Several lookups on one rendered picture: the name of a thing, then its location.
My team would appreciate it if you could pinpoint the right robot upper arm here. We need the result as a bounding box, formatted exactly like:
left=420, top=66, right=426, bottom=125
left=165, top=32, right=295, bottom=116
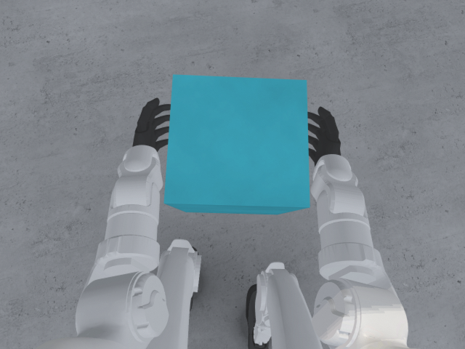
left=312, top=278, right=416, bottom=349

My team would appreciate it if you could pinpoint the right robot hand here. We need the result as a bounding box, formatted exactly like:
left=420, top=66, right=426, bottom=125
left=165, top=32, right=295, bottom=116
left=307, top=107, right=341, bottom=166

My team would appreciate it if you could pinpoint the robot left forearm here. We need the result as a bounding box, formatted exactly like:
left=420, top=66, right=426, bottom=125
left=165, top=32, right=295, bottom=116
left=76, top=145, right=163, bottom=331

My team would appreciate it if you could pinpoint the robot right shin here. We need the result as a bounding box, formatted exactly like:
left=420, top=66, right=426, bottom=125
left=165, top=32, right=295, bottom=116
left=254, top=262, right=299, bottom=343

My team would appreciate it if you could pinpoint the left robot hand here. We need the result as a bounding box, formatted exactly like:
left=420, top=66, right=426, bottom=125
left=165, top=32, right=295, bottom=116
left=132, top=98, right=171, bottom=152

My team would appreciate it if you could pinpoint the left robot upper arm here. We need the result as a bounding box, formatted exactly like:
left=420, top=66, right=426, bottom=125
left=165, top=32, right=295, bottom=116
left=35, top=270, right=169, bottom=349

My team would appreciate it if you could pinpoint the robot right foot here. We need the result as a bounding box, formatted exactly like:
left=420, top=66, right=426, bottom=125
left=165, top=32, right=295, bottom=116
left=246, top=284, right=269, bottom=349

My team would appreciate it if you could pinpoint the robot right forearm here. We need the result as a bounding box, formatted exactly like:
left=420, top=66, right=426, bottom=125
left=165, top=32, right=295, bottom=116
left=310, top=154, right=408, bottom=321

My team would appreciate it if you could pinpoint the carton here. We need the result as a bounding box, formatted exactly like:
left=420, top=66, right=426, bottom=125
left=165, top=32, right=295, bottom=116
left=164, top=74, right=310, bottom=214

